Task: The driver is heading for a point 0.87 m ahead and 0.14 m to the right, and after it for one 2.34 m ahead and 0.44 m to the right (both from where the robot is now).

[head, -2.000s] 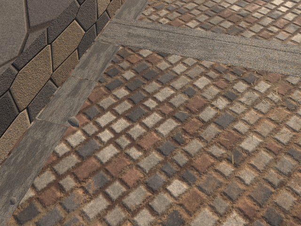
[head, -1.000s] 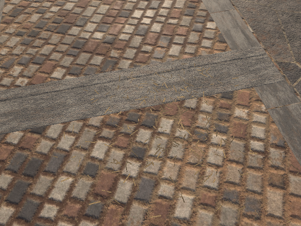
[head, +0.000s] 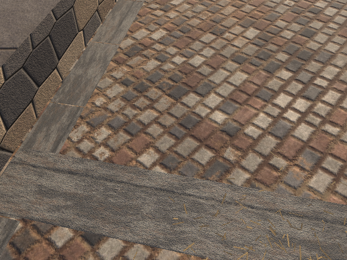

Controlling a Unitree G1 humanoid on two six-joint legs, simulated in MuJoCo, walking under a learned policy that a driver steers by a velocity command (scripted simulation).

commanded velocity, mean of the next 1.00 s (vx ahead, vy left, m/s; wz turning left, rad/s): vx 0.50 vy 0.00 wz -0.28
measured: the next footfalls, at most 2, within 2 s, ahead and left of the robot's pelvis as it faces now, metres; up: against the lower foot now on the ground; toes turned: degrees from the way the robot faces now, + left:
left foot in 0.30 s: +0.31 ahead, +0.16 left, +0.00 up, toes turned +1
right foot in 0.82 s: +0.57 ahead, -0.12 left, +0.00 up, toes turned -18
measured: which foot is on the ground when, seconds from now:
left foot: up 0.00-0.28, down 0.30-0.84, up 0.86-1.00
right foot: down 0.00-0.30, up 0.32-0.80, down 0.82-1.00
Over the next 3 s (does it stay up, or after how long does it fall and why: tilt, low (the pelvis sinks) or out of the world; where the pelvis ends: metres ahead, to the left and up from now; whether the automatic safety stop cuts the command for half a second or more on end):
stays up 1.60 -0.25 -0.01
